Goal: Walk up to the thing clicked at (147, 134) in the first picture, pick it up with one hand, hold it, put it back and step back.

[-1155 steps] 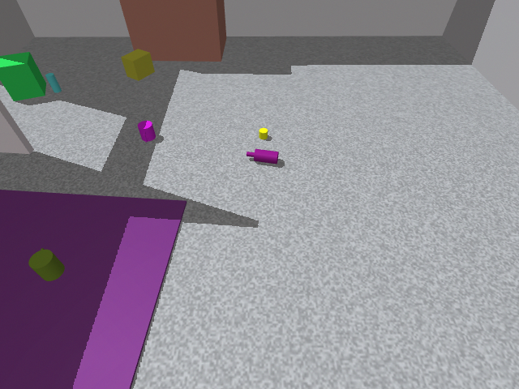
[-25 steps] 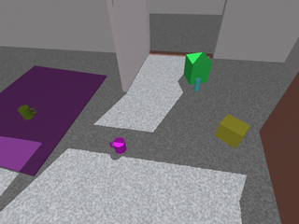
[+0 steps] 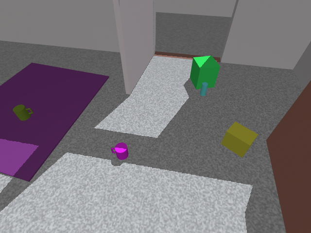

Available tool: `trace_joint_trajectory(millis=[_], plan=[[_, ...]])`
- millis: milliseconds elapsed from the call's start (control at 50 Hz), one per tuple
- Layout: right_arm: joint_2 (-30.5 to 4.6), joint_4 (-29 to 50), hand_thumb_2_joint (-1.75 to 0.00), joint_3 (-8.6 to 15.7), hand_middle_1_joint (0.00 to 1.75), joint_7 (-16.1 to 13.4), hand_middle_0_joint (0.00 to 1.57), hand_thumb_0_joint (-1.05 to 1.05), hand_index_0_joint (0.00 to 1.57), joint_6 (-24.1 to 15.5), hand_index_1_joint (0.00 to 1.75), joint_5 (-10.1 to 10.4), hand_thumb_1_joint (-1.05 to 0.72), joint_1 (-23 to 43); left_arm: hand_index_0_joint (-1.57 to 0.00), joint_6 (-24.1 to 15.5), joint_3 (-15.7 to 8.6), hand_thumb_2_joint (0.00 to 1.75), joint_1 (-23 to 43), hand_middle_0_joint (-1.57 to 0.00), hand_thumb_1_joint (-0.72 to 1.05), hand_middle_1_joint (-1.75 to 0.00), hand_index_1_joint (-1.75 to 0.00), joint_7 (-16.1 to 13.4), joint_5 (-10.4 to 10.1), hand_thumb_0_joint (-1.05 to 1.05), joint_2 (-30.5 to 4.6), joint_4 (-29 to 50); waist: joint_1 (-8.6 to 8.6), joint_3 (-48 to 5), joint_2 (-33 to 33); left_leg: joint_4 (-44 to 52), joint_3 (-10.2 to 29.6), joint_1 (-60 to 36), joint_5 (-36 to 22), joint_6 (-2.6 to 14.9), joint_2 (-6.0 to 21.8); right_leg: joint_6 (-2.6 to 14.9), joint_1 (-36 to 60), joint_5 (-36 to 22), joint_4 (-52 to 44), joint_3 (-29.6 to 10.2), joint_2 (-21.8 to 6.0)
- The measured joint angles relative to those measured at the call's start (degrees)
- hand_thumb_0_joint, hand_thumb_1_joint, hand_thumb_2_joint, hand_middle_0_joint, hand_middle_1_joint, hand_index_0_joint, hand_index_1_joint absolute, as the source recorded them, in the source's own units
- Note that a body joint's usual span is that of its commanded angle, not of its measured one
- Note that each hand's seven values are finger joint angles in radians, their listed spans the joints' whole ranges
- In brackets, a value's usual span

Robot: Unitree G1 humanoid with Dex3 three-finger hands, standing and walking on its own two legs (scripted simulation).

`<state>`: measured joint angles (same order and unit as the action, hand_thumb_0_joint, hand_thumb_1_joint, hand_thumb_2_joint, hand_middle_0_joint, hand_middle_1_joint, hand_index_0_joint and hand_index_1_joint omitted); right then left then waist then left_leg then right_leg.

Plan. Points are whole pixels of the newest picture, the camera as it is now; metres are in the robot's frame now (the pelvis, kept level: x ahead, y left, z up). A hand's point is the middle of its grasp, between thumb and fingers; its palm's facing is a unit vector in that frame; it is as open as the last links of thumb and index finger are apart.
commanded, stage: walk up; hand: left
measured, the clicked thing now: (119, 151) +0.81 +0.26 -0.72
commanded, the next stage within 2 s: stand in 0.44 s
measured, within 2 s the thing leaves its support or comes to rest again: neither
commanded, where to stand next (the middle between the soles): +0.41 +0.01 m, yaw -1 degrees
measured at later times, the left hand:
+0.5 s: hand out of the picture +0.10 +0.26 -0.14, palm faces +0.03 -0.94 -0.34, open 7.4 cm
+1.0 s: hand out of the picture +0.07 +0.24 -0.14, palm faces -0.04 -0.94 -0.34, open 7.4 cm
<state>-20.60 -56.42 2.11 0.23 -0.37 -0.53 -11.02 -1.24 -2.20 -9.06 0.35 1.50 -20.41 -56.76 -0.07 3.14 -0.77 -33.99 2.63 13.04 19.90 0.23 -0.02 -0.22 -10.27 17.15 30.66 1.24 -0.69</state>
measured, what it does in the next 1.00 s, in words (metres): stands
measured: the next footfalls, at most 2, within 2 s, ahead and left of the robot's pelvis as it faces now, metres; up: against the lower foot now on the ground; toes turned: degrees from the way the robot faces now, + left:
left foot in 1.74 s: +0.19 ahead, +0.17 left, +0.00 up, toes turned +5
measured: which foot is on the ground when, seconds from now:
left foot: down 0.00-1.00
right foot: down 0.00-1.00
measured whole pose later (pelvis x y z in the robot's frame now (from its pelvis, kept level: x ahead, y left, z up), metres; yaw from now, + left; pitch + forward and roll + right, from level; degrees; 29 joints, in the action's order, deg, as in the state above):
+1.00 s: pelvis +0.00 -0.01 +0.02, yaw +0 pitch -2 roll +0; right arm -20.1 -66.1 0.2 0.9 -0.5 -0.6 -6.3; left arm -1.3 0.4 -6.1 0.4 0.7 -20.2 -65.4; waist 0.3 3.0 -0.2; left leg -18.6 2.3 7.3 9.1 -1.0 0.5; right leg -0.3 -5.7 10.2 18.1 1.4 -0.6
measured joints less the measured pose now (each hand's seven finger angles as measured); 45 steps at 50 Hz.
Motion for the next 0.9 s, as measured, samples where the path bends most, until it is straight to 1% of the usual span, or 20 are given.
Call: trace_joint_trajectory(millis=[20,40,120,240,480,640,900], plan=[[-0.14,-0.29,-0.90,0.00,0.30,0.06,0.21,0.01,0.21,-0.25,0.30,-0.12,-0.91,-0.11,-0.20,0.26,0.13,0.90,0.12,-0.21,0.91,-0.30,-0.30,0.06,-0.09,0.00,0.29,-0.31,0.11,-0.42,0.01,1.48,-0.18,-0.66,-3.62,-0.11,-0.11,-0.25,0.17,0.48,0.34,0.13,-0.34],[-0.13,-0.76,-0.90,0.02,0.30,0.09,0.21,0.01,0.21,-0.48,0.30,-0.26,-0.91,-0.08,-0.20,0.40,0.19,0.90,0.43,-0.21,0.91,-0.30,-0.30,0.08,-0.26,0.00,0.53,-0.66,0.09,-0.63,0.16,2.09,-0.23,-1.13,-4.40,-0.19,-0.39,-0.49,0.41,0.76,0.45,0.18,-0.70],[0.66,-2.35,-0.90,-0.70,0.30,0.35,0.20,0.01,0.21,-0.83,0.30,-0.45,-0.91,0.91,-0.20,0.05,0.22,0.90,1.85,-0.21,0.91,-0.30,-0.30,0.19,-0.89,0.00,0.72,-1.44,-0.58,-0.72,0.71,3.61,-0.22,-2.13,-3.59,-0.25,-0.37,-0.70,1.68,-0.02,-1.83,0.23,-0.71],[1.99,-3.02,-0.90,-1.16,0.30,0.23,0.21,0.01,0.21,-1.18,0.30,-0.25,-0.91,3.59,-0.20,0.04,0.14,0.90,4.03,-0.21,0.91,-0.30,-0.30,-0.05,-1.31,0.00,-0.19,-2.52,-0.55,0.86,1.75,5.68,0.11,-2.80,-4.69,-0.31,-0.28,-0.63,2.65,-1.32,-4.33,0.59,-0.62],[1.85,-4.87,-0.90,-1.27,0.30,0.05,0.21,0.01,0.21,-0.72,0.30,-0.28,-0.91,6.48,-0.20,0.52,0.65,0.90,4.37,-0.21,0.91,-0.29,-0.30,-0.04,-0.98,0.00,-0.40,-5.30,-1.10,0.69,1.52,9.43,-0.01,-4.48,-6.60,-0.29,-0.55,-0.84,4.03,-2.94,-7.47,0.51,-0.93],[1.25,-6.39,-0.90,-1.68,0.30,0.19,0.21,0.01,0.21,-0.78,0.30,0.18,-0.91,7.56,-0.20,0.24,1.85,0.90,3.79,-0.21,0.91,-0.29,-0.30,0.04,-0.95,0.00,0.28,-7.71,-0.60,1.11,0.56,13.54,-0.25,-6.08,-9.12,-0.50,-0.36,-0.78,5.26,-5.25,-11.02,0.30,-0.79],[0.76,-9.11,-0.90,-1.93,0.30,0.62,0.21,0.01,0.21,-0.23,0.30,0.01,-0.91,5.78,-0.20,-0.10,2.54,0.90,3.22,-0.21,0.91,-0.30,-0.30,-0.04,-0.80,0.00,0.28,-8.63,0.11,0.15,0.52,15.49,-0.33,-6.28,-10.76,-1.15,0.40,-0.20,5.17,-6.83,-12.63,0.20,-0.06]])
